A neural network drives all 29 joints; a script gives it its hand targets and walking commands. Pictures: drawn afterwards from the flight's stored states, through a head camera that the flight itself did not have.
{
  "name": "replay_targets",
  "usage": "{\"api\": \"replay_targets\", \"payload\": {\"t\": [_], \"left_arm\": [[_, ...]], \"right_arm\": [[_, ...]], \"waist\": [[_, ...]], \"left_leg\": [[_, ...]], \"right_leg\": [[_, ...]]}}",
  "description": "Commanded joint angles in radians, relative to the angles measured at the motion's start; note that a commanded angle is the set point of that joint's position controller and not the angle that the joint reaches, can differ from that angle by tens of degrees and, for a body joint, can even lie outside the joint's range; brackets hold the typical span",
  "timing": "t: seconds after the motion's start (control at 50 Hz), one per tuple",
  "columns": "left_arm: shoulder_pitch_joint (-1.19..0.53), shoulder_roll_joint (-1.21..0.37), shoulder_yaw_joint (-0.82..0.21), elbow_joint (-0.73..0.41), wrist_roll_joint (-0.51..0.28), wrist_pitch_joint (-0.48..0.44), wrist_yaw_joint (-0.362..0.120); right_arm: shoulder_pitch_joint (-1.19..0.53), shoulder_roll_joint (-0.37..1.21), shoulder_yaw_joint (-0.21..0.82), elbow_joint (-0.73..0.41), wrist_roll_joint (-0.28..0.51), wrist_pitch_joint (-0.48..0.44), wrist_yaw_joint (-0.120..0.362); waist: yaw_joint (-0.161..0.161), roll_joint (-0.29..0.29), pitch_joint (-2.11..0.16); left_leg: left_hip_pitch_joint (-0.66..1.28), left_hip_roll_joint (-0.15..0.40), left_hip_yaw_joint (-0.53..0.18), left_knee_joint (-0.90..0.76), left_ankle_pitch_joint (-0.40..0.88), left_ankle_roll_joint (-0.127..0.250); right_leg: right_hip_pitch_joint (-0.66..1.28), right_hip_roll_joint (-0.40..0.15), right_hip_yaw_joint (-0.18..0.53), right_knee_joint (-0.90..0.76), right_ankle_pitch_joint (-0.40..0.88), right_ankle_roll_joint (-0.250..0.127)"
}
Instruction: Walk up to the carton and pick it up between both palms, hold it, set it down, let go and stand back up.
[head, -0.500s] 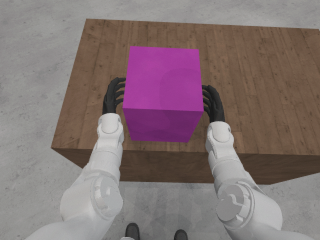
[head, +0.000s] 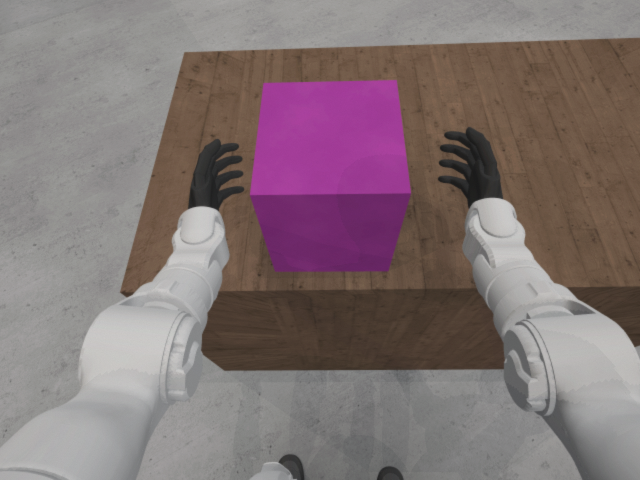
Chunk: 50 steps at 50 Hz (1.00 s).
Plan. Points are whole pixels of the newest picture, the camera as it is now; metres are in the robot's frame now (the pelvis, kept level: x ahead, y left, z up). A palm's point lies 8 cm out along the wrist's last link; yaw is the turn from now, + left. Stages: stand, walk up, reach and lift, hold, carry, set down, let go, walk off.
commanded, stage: set down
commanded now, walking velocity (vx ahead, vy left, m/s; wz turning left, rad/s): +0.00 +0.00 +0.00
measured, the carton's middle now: (330, 184) +0.51 +0.04 +0.00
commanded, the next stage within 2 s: none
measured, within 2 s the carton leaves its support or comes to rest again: neither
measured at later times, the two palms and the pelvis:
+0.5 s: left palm (189, 167) +0.46 +0.21 +0.09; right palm (486, 135) +0.50 -0.14 +0.11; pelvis +0.00 -0.02 +0.00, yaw +2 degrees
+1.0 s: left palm (191, 235) +0.38 +0.20 +0.06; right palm (510, 207) +0.42 -0.16 +0.08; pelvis +0.00 -0.02 +0.02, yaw +2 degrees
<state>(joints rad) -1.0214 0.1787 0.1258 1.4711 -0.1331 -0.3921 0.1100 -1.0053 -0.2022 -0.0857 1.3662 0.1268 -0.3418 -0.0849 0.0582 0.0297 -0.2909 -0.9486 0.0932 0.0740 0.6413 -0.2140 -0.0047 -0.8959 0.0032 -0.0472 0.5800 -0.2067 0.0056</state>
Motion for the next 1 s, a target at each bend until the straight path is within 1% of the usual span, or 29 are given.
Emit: {"api": "replay_targets", "payload": {"t": [0.0, 0.06, 0.08, 0.12, 0.16, 0.2, 0.22, 0.28, 0.3, 0.36, 0.42, 0.46, 0.5, 0.52, 0.56, 0.58, 0.6, 0.62, 0.66, 0.68, 0.72, 0.76, 0.78, 0.8, 0.86, 0.88, 0.9, 0.94, 0.98], "left_arm": [[-0.614, 0.207, -0.169, -0.206, -0.177, 0.008, -0.004], [-0.683, 0.193, -0.274, -0.163, -0.262, 0.04, -0.001], [-0.696, 0.195, -0.292, -0.16, -0.279, 0.054, -0.001], [-0.728, 0.207, -0.32, -0.158, -0.31, 0.073, -0.002], [-0.739, 0.228, -0.312, -0.136, -0.315, 0.09, -0.007], [-0.712, 0.25, -0.287, -0.141, -0.296, 0.106, -0.01], [-0.702, 0.262, -0.267, -0.153, -0.278, 0.115, -0.013], [-0.686, 0.287, -0.222, -0.177, -0.228, 0.145, -0.022], [-0.679, 0.293, -0.201, -0.212, -0.21, 0.155, -0.022], [-0.692, 0.295, -0.166, -0.284, -0.166, 0.18, -0.022], [-0.652, 0.279, -0.115, -0.388, -0.12, 0.201, -0.015], [-0.614, 0.26, -0.09, -0.461, -0.089, 0.219, -0.016], [-0.483, 0.213, -0.056, -0.484, -0.036, 0.233, -0.023], [-0.472, 0.203, -0.048, -0.506, -0.022, 0.239, -0.029], [-0.439, 0.176, -0.039, -0.521, 0.003, 0.245, -0.032], [-0.349, 0.14, -0.035, -0.514, 0.022, 0.248, -0.034], [-0.338, 0.144, -0.039, -0.538, 0.019, 0.247, -0.04], [-0.27, 0.129, -0.037, -0.525, 0.025, 0.246, -0.046], [-0.274, 0.141, -0.037, -0.551, 0.016, 0.239, -0.053], [-0.303, 0.158, -0.038, -0.561, 0.006, 0.235, -0.052], [-0.257, 0.139, -0.047, -0.557, -0.007, 0.223, -0.054], [-0.245, 0.144, -0.05, -0.547, -0.019, 0.203, -0.057], [-0.233, 0.147, -0.045, -0.541, -0.026, 0.187, -0.059], [-0.266, 0.163, -0.042, -0.545, -0.036, 0.167, -0.058], [-0.218, 0.169, -0.037, -0.539, -0.047, 0.099, -0.045], [-0.195, 0.164, -0.035, -0.534, -0.042, 0.081, -0.043], [-0.21, 0.168, -0.037, -0.524, -0.044, 0.067, -0.042], [-0.21, 0.183, -0.027, -0.51, -0.045, 0.041, -0.037], [-0.205, 0.187, -0.027, -0.504, -0.057, 0.018, -0.032]], "right_arm": [[-0.591, -0.206, 0.055, -0.237, 0.109, 0.038, 0.048], [-0.641, -0.209, 0.075, -0.203, 0.145, 0.1, 0.081], [-0.657, -0.217, 0.086, -0.194, 0.154, 0.118, 0.091], [-0.674, -0.219, 0.099, -0.177, 0.177, 0.146, 0.103], [-0.697, -0.225, 0.119, -0.155, 0.197, 0.165, 0.109], [-0.691, -0.238, 0.145, -0.16, 0.224, 0.17, 0.111], [-0.689, -0.249, 0.15, -0.159, 0.233, 0.173, 0.108], [-0.68, -0.262, 0.155, -0.159, 0.248, 0.179, 0.087], [-0.666, -0.269, 0.149, -0.175, 0.249, 0.178, 0.079], [-0.662, -0.28, 0.117, -0.21, 0.23, 0.178, 0.044], [-0.624, -0.28, 0.102, -0.28, 0.216, 0.169, 0.017], [-0.58, -0.292, 0.085, -0.307, 0.199, 0.158, -0.002], [-0.46, -0.267, 0.102, -0.282, 0.19, 0.138, -0.016], [-0.458, -0.273, 0.093, -0.281, 0.186, 0.125, -0.02], [-0.434, -0.272, 0.095, -0.263, 0.19, 0.11, -0.018], [-0.354, -0.253, 0.112, -0.231, 0.192, 0.101, -0.014], [-0.353, -0.26, 0.109, -0.253, 0.197, 0.098, -0.014], [-0.3, -0.24, 0.131, -0.249, 0.2, 0.095, -0.013], [-0.315, -0.238, 0.141, -0.299, 0.211, 0.102, -0.011], [-0.354, -0.236, 0.142, -0.34, 0.221, 0.105, -0.008], [-0.327, -0.211, 0.164, -0.373, 0.231, 0.109, -0.002], [-0.319, -0.189, 0.18, -0.409, 0.238, 0.11, 0.007], [-0.311, -0.175, 0.192, -0.426, 0.238, 0.109, 0.011], [-0.334, -0.172, 0.177, -0.44, 0.226, 0.107, 0.011], [-0.283, -0.136, 0.18, -0.475, 0.218, 0.09, 0.013], [-0.246, -0.129, 0.178, -0.457, 0.22, 0.085, 0.014], [-0.255, -0.132, 0.169, -0.447, 0.213, 0.082, 0.012], [-0.239, -0.123, 0.163, -0.425, 0.204, 0.08, 0.009], [-0.226, -0.123, 0.146, -0.424, 0.189, 0.07, 0.0]], "waist": [[-0.024, -0.039, -0.814], [-0.025, -0.029, -0.738], [-0.025, -0.039, -0.72], [-0.024, -0.042, -0.712], [-0.009, -0.064, -0.713], [0.015, -0.07, -0.767], [0.019, -0.069, -0.783], [0.018, -0.065, -0.823], [0.019, -0.053, -0.85], [-0.004, -0.026, -0.873], [-0.01, -0.006, -0.926], [-0.032, 0.018, -0.919], [-0.037, 0.02, -0.859], [-0.046, 0.037, -0.827], [-0.043, 0.061, -0.752], [-0.044, 0.053, -0.692], [-0.054, 0.045, -0.65], [-0.049, 0.028, -0.607], [-0.054, 0.006, -0.552], [-0.041, 0.007, -0.539], [-0.033, -0.024, -0.504], [-0.016, -0.035, -0.483], [-0.005, -0.057, -0.473], [-0.005, -0.063, -0.482], [0.017, -0.069, -0.528], [0.017, -0.051, -0.534], [0.007, -0.047, -0.534], [0.011, -0.046, -0.537], [-0.004, -0.043, -0.543]], "left_leg": [[0.494, -0.065, 0.014, 0.008, 0.341, -0.057], [0.487, -0.053, -0.002, -0.01, 0.194, -0.051], [0.485, -0.051, -0.002, -0.008, 0.173, -0.048], [0.445, -0.052, -0.003, -0.001, 0.145, -0.039], [0.39, -0.059, -0.003, -0.002, 0.125, -0.028], [0.381, -0.066, 0.002, -0.001, 0.17, -0.022], [0.374, -0.072, 0.006, -0.006, 0.192, -0.023], [0.345, -0.084, 0.01, -0.017, 0.238, -0.026], [0.351, -0.087, 0.012, -0.022, 0.257, -0.03], [0.402, -0.092, 0.01, -0.035, 0.295, -0.047], [0.515, -0.089, 0.002, -0.038, 0.417, -0.068], [0.575, -0.088, -0.002, -0.039, 0.5, -0.089], [0.671, -0.083, -0.016, -0.042, 0.586, -0.1], [0.7, -0.081, -0.022, -0.05, 0.605, -0.109], [0.788, -0.072, -0.032, -0.053, 0.638, -0.121], [0.838, -0.068, -0.039, -0.057, 0.66, -0.124], [0.845, -0.069, -0.036, -0.067, 0.644, -0.122], [0.844, -0.07, -0.035, -0.078, 0.633, -0.115], [0.83, -0.073, -0.034, -0.097, 0.595, -0.102], [0.815, -0.076, -0.029, -0.107, 0.559, -0.095], [0.79, -0.079, -0.028, -0.119, 0.511, -0.079], [0.765, -0.078, -0.024, -0.128, 0.465, -0.067], [0.728, -0.081, -0.019, -0.132, 0.433, -0.056], [0.688, -0.084, -0.016, -0.137, 0.385, -0.05], [0.637, -0.085, -0.009, -0.139, 0.333, -0.037], [0.638, -0.086, -0.011, -0.136, 0.337, -0.04], [0.639, -0.086, -0.01, -0.13, 0.318, -0.042], [0.61, -0.087, -0.007, -0.126, 0.281, -0.038], [0.576, -0.092, -0.002, -0.115, 0.239, -0.036]], "right_leg": [[0.352, 0.062, -0.013, 0.001, 0.277, 0.005], [0.25, 0.054, -0.026, -0.002, 0.107, -0.015], [0.237, 0.053, -0.027, -0.001, 0.081, -0.017], [0.24, 0.043, -0.021, 0.016, 0.078, -0.016], [0.299, 0.034, -0.009, 0.038, 0.103, -0.008], [0.384, 0.028, 0.003, 0.053, 0.194, 0.003], [0.432, 0.028, 0.012, 0.055, 0.248, 0.009], [0.552, 0.022, 0.031, 0.062, 0.38, 0.025], [0.585, 0.021, 0.035, 0.062, 0.42, 0.029], [0.613, 0.026, 0.036, 0.039, 0.495, 0.034], [0.639, 0.04, 0.021, 0.018, 0.621, 0.037], [0.657, 0.043, 0.011, 0.008, 0.725, 0.038], [0.672, 0.054, -0.002, -0.011, 0.788, 0.034], [0.654, 0.055, -0.01, -0.024, 0.792, 0.031], [0.588, 0.065, -0.026, -0.063, 0.734, 0.018], [0.578, 0.073, -0.033, -0.082, 0.71, 0.012], [0.563, 0.073, -0.032, -0.106, 0.669, 0.015], [0.582, 0.072, -0.029, -0.12, 0.655, 0.015], [0.589, 0.07, -0.024, -0.133, 0.608, 0.026], [0.582, 0.067, -0.019, -0.141, 0.561, 0.026], [0.598, 0.063, -0.013, -0.151, 0.505, 0.031], [0.592, 0.055, -0.004, -0.154, 0.449, 0.031], [0.615, 0.049, 0.004, -0.153, 0.416, 0.029], [0.616, 0.043, 0.012, -0.147, 0.378, 0.031], [0.646, 0.029, 0.034, -0.126, 0.328, 0.03], [0.642, 0.027, 0.039, -0.121, 0.32, 0.027], [0.622, 0.027, 0.04, -0.12, 0.294, 0.024], [0.607, 0.023, 0.049, -0.115, 0.242, 0.018], [0.603, 0.018, 0.058, -0.103, 0.21, 0.017]]}}
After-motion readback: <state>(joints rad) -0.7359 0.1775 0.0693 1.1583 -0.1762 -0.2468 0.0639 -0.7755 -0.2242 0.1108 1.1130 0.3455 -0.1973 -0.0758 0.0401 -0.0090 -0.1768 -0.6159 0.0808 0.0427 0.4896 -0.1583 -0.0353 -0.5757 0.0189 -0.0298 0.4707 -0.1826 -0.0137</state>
